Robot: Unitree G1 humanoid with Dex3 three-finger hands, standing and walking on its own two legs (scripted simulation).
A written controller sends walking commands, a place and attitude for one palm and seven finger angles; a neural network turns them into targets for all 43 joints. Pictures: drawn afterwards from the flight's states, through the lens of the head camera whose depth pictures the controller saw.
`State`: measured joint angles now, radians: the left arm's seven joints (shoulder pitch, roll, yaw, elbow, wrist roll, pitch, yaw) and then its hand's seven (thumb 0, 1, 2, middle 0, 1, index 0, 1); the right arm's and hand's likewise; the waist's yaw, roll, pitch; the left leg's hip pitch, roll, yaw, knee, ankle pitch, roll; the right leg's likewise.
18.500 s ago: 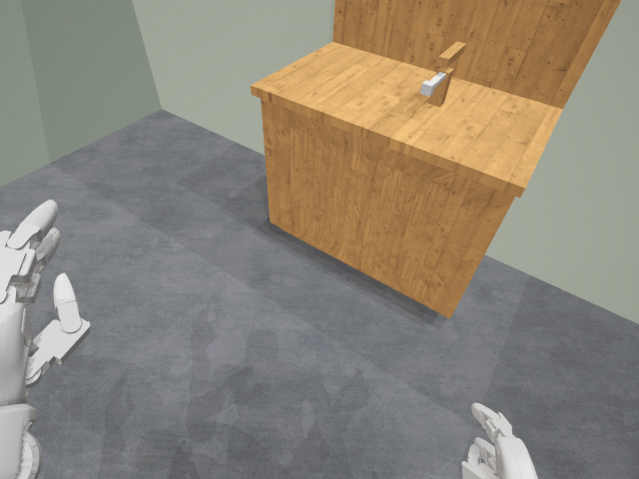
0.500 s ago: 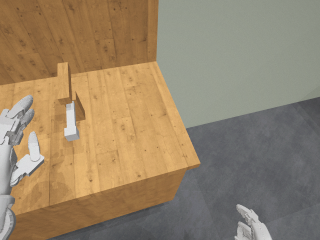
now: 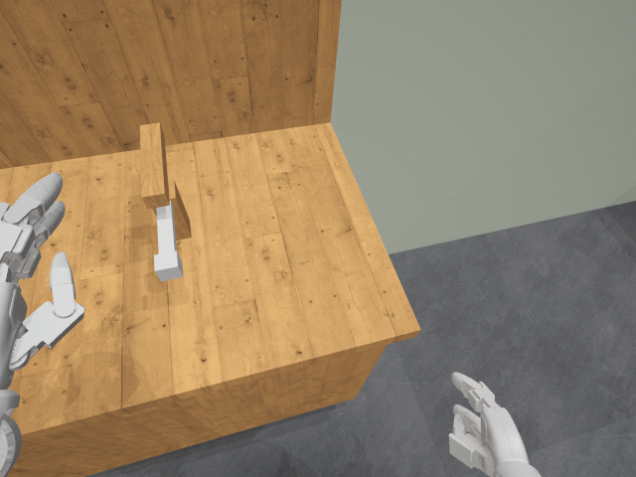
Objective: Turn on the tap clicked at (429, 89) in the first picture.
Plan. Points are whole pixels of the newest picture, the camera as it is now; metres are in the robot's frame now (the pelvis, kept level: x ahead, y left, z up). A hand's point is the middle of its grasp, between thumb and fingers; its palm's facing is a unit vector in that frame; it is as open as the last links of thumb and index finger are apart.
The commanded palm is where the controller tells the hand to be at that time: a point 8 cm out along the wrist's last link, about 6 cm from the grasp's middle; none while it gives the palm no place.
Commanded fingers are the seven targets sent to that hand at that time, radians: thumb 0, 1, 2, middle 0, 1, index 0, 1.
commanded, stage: look again from close up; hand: left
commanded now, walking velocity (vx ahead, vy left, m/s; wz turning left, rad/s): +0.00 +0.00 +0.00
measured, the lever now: (168, 266) +0.34 +0.23 +0.02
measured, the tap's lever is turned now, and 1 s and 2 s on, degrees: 0 0 0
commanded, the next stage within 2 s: come to a stop and stand still in 0.28 s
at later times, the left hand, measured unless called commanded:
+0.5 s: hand (90, 356) +0.19 +0.21 +0.15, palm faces +0.28 -0.88 -0.38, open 7.4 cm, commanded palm +0.14 +0.25 +0.18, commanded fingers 0.00 0.90 0.90 -0.20 -0.30 -0.20 -0.30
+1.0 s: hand (91, 273) +0.24 +0.22 +0.19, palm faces +0.32 -0.86 -0.39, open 7.4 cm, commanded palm +0.16 +0.26 +0.18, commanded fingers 0.00 0.90 0.90 -0.20 -0.30 -0.20 -0.30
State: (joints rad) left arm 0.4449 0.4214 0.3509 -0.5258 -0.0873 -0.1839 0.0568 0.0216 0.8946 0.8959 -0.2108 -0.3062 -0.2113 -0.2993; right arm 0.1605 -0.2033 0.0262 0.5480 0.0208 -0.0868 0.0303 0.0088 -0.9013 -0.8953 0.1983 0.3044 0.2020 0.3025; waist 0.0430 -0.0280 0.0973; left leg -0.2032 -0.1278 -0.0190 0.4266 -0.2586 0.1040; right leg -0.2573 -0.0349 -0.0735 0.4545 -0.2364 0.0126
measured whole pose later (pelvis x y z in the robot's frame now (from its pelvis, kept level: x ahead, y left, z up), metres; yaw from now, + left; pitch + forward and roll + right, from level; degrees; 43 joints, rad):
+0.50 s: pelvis -0.03 -0.02 +0.00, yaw -1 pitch +0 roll -1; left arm 0.47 0.38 0.32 -0.48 -0.09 -0.17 0.07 0.02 0.89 0.90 -0.21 -0.31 -0.21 -0.30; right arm 0.19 -0.24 0.01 0.55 0.04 -0.08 -0.03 0.01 -0.90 -0.90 0.20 0.30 0.20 0.30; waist 0.02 0.00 0.05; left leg -0.20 -0.07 -0.01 0.44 -0.23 0.08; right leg -0.22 0.02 -0.07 0.37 -0.15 -0.02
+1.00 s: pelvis -0.02 -0.01 +0.00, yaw -4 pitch +1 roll -1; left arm 0.27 0.40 0.42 -0.42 -0.07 -0.26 0.06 0.02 0.90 0.90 -0.20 -0.30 -0.20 -0.30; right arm 0.22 -0.21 0.01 0.57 0.03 -0.13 0.04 0.01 -0.90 -0.90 0.20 0.30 0.20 0.30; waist 0.01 0.00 0.08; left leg -0.24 -0.07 0.04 0.48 -0.27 0.09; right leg -0.29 0.02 -0.03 0.45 -0.19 -0.01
